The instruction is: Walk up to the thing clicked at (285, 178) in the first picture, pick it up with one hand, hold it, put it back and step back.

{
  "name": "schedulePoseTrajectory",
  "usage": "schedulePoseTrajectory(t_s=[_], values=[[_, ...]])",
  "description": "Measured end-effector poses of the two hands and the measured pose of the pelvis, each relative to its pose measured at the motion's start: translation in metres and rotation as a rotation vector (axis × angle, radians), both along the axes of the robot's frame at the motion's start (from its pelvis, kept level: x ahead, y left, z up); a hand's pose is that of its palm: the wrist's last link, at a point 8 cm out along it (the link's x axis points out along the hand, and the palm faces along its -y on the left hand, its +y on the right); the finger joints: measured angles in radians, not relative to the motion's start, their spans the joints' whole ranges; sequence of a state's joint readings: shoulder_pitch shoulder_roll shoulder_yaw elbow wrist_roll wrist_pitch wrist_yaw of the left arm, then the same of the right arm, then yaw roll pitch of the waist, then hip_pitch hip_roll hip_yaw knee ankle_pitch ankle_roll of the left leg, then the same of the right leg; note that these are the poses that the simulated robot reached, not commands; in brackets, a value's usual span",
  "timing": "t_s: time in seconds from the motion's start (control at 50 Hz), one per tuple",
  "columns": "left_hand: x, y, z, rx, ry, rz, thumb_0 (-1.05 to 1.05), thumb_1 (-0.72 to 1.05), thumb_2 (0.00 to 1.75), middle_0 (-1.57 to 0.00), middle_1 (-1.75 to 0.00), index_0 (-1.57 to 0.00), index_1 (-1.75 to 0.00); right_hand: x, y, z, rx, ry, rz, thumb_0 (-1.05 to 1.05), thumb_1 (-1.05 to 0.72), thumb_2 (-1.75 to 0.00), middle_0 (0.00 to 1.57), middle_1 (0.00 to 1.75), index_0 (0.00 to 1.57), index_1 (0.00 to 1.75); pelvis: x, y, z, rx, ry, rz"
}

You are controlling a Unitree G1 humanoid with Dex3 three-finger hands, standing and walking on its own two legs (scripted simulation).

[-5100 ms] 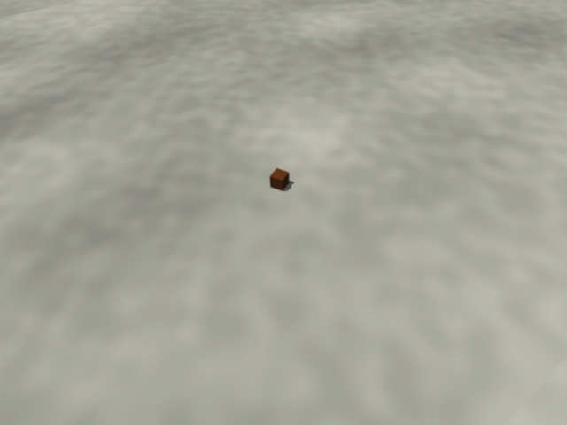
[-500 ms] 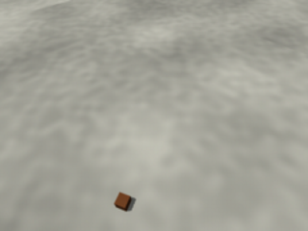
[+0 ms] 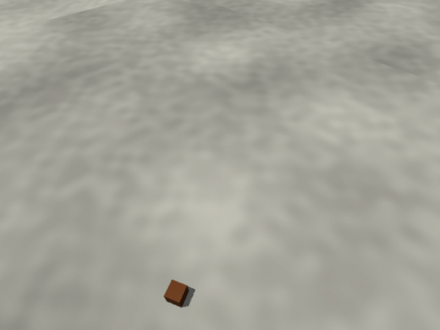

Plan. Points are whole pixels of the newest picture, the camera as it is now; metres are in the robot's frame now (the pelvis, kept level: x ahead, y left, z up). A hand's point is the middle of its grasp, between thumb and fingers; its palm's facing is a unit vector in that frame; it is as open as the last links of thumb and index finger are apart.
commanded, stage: stand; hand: left
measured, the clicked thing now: (176, 293) +0.42 +0.25 -0.75
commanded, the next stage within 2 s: none
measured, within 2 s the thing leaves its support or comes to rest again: neither
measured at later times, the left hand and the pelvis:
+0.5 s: hand out of the picture +0.08 +0.25 -0.16, palm faces -0.02 -0.94 -0.34, open 7.4 cm; pelvis +0.00 -0.01 +0.00, yaw +1 degrees
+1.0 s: hand out of the picture +0.07 +0.25 -0.16, palm faces -0.01 -0.94 -0.34, open 7.4 cm; pelvis +0.00 -0.01 +0.00, yaw +1 degrees
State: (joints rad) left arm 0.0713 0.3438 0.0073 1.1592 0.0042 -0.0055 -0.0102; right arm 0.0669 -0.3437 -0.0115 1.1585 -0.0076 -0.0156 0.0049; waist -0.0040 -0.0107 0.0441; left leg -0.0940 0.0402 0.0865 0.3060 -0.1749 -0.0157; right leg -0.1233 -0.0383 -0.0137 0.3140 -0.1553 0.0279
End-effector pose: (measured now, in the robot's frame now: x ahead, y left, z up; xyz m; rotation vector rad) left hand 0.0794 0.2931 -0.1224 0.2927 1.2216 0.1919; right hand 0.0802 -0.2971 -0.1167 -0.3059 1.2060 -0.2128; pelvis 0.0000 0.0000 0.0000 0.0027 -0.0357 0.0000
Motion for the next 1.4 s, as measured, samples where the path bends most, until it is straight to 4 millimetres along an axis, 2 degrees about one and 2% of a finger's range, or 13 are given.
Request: schedulePoseTrajectory(t_s=[0.48,1.4], values=[[-0.007,0.000,0.003,0.020,0.009,-0.004,0.01,0.90,0.90,-0.20,-0.30,-0.20,-0.30,-0.006,-0.004,-0.004,0.009,0.032,0.007,0.01,-0.91,-0.90,0.20,0.30,0.20,0.30,0.002,-0.005,0.000,0.000,0.000,0.013],[-0.007,-0.002,0.003,0.021,0.019,0.008,0.01,0.90,0.90,-0.20,-0.30,-0.20,-0.30,0.002,-0.008,-0.004,0.002,0.039,0.028,0.01,-0.91,-0.90,0.20,0.30,0.20,0.30,0.009,-0.009,0.000,-0.001,0.005,0.019]])
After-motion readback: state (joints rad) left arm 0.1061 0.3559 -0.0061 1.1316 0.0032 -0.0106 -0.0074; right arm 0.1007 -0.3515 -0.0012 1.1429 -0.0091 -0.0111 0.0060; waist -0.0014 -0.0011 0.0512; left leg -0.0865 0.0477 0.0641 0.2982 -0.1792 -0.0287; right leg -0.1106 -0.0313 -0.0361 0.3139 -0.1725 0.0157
